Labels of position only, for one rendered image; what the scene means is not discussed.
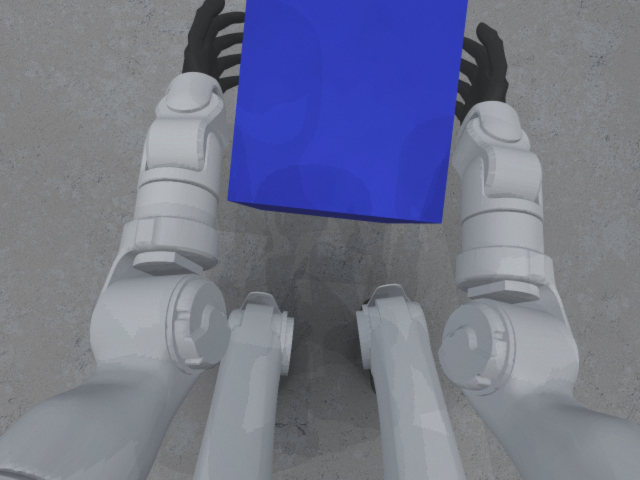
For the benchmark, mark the carton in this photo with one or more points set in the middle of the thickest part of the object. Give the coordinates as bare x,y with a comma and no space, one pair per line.
345,108

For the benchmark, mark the right robot shin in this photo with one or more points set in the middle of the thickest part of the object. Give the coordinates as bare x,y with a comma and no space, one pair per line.
393,290

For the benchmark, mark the left robot forearm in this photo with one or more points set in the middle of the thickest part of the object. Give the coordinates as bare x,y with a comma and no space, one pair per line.
173,229

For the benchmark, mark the robot left hand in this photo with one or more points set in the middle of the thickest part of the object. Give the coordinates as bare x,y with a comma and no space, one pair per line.
203,48

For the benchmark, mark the robot left upper arm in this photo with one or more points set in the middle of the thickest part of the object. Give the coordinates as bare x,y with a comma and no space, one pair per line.
152,337

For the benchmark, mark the robot shin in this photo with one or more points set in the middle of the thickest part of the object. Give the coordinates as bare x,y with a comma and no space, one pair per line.
393,290
236,316

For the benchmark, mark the robot right hand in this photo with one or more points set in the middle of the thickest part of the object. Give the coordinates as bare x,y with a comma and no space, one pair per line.
488,79

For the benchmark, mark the right robot forearm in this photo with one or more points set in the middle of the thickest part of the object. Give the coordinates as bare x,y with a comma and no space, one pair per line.
502,213

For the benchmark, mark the robot right upper arm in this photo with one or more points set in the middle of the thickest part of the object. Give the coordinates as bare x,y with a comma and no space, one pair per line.
517,367

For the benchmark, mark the left robot shin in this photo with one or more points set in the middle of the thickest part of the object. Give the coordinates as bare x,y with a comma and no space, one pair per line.
236,316

